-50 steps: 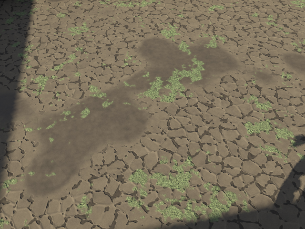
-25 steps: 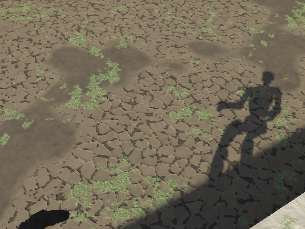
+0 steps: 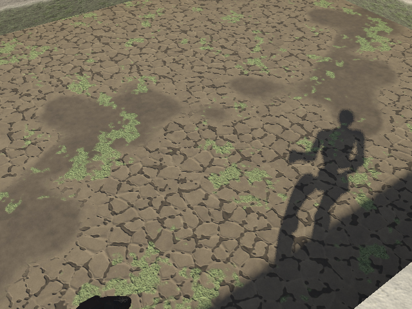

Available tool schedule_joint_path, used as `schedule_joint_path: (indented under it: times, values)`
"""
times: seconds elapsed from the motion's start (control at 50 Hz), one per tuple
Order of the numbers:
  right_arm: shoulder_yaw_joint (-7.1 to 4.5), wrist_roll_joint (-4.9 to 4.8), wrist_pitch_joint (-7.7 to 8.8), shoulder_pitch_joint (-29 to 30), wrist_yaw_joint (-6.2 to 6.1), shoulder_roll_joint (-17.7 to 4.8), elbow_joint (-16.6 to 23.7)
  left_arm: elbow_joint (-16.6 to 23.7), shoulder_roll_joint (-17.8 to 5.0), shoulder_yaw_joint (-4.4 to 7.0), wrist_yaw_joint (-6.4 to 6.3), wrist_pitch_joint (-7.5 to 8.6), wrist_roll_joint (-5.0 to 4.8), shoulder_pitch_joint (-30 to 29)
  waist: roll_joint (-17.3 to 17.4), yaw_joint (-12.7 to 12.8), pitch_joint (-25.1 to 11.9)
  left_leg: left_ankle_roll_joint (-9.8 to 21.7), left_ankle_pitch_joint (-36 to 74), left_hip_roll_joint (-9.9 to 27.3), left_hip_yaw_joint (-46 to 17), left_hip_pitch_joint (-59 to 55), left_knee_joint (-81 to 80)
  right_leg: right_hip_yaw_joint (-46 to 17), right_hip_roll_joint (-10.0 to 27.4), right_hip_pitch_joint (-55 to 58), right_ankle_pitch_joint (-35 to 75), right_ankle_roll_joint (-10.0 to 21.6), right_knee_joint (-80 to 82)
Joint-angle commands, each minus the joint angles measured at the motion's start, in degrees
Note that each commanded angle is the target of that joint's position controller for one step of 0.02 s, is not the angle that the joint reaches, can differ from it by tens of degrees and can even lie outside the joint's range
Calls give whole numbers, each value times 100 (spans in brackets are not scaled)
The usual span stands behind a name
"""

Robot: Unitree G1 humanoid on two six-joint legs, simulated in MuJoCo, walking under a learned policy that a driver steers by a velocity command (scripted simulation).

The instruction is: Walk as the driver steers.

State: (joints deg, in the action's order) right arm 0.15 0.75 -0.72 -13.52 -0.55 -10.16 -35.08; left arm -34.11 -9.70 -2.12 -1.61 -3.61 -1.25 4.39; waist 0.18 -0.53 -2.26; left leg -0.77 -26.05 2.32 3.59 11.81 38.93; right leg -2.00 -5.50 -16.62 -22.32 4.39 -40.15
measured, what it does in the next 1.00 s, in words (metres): lifts its left foot, turning left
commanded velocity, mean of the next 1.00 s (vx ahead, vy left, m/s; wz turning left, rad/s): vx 0.50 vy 0.00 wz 0.45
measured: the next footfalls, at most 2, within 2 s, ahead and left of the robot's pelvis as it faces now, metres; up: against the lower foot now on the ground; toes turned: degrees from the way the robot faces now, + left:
right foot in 1.30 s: +0.06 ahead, -0.05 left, +0.00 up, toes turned +33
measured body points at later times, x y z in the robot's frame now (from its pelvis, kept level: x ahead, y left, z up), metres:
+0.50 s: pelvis +0.00 +0.00 -0.01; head +0.00 +0.01 +0.44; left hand +0.15 +0.27 -0.08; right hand +0.23 -0.19 -0.09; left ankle -0.05 +0.12 -0.72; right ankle -0.01 -0.08 -0.72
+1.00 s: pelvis -0.07 +0.00 +0.00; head -0.08 +0.03 +0.44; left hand -0.04 +0.30 -0.11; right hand +0.23 -0.10 -0.05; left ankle -0.10 +0.08 -0.72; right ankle -0.01 -0.09 -0.71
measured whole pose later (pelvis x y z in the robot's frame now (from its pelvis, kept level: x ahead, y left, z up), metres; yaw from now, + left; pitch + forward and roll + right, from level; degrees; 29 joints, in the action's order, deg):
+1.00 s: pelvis -0.07 +0.00 +0.00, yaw +29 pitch -1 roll -1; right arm -0.7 0.1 -5.4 -4.2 1.3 -12.1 -31.1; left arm -35.4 -14.1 1.3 -2.0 -1.3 1.2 9.8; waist -2.6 -0.6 0.8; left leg 3.7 -20.9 -2.6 -0.2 21.2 42.9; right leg 11.0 4.2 -20.7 -25.9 -0.7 -45.2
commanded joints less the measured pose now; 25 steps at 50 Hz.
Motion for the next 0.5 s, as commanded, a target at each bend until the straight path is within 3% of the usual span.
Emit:
schedule_joint_path:
  times: [0.02, 0.1, 0.24, 0.26, 0.28, 0.3, 0.32, 0.36, 0.38, 0.4, 0.44, 0.5]
  values:
    - [-79, -14, 81, 206, -37, -340, 439, 533, -515, 131, -61, 65, -22, -497, -449, 71, -286, 191, 1340, -164, -64, -90, -134, -884, 731, 285, 3016, 312, 863]
    - [-56, -99, 58, 376, -65, -284, 406, 563, -526, 140, -106, 73, 19, -563, -261, 157, -220, 273, 1862, -215, -253, -164, -121, -545, 728, 355, 3297, 105, 796]
    - [-123, -120, -36, 464, -94, -358, 429, 671, -558, 198, -162, 121, 26, -645, -145, 167, -387, 306, 2337, -275, -506, -79, 62, -54, 729, 569, 3371, -72, 628]
    - [-131, -71, -122, 657, -100, -400, 547, 741, -495, 197, -121, 148, 72, -863, 5, 192, -170, 302, 3440, -160, -673, -39, 103, 142, 722, 372, 4154, -80, 327]
    - [-178, -67, -160, 582, -98, -483, 551, 736, -488, 221, -108, 166, 131, -788, 26, 174, -468, 337, 3783, -98, -810, -199, 150, 274, 690, 414, 4216, -129, 244]
    - [-200, -153, -105, 416, -97, -476, 472, 679, -531, 242, -161, 162, 70, -555, -57, 130, -864, 331, 2781, -231, -701, -259, 148, 289, 699, 699, 3366, -195, 446]
    - [-188, -159, -99, 540, -95, -426, 512, 716, -543, 257, -180, 138, 50, -668, -94, 145, -592, 321, 2610, -305, -643, -25, 146, 277, 756, 703, 3314, -203, 516]
    - [-212, -131, -166, 640, -54, -499, 535, 686, -619, 310, -197, 59, 122, -467, -299, 257, -319, 353, 2277, -381, -605, 371, 313, 260, 883, 746, 3227, -123, 506]
    - [-215, -115, -206, 683, -29, -455, 546, 688, -586, 306, -205, 20, 120, -437, -300, 243, -262, 331, 2203, -425, -555, 435, 333, 300, 964, 730, 3289, -139, 494]
    - [-165, -78, -200, 581, -31, -368, 596, 604, -634, 337, -220, -4, 199, -108, -392, 292, -175, 315, 2167, -400, -539, 541, 438, 349, 1089, 662, 3530, -138, 394]
    - [-187, -89, -179, 603, -5, -409, 627, 600, -674, 378, -228, 9, 208, -43, -294, 260, -296, 333, 2165, -400, -510, 492, 452, 456, 1171, 574, 3434, -130, 325]
    - [-209, -110, -187, 550, 19, -491, 617, 683, -654, 406, -220, 21, 199, -219, -87, 157, -405, 450, 2960, -351, -641, 202, 333, 794, 963, 241, 2580, -286, 141]
Keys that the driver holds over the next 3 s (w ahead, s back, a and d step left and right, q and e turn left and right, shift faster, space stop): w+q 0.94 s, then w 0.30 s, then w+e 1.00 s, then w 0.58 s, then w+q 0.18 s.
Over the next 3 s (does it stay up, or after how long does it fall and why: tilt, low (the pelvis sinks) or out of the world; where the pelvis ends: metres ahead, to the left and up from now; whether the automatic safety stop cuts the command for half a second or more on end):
stays up -0.02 -0.08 0.00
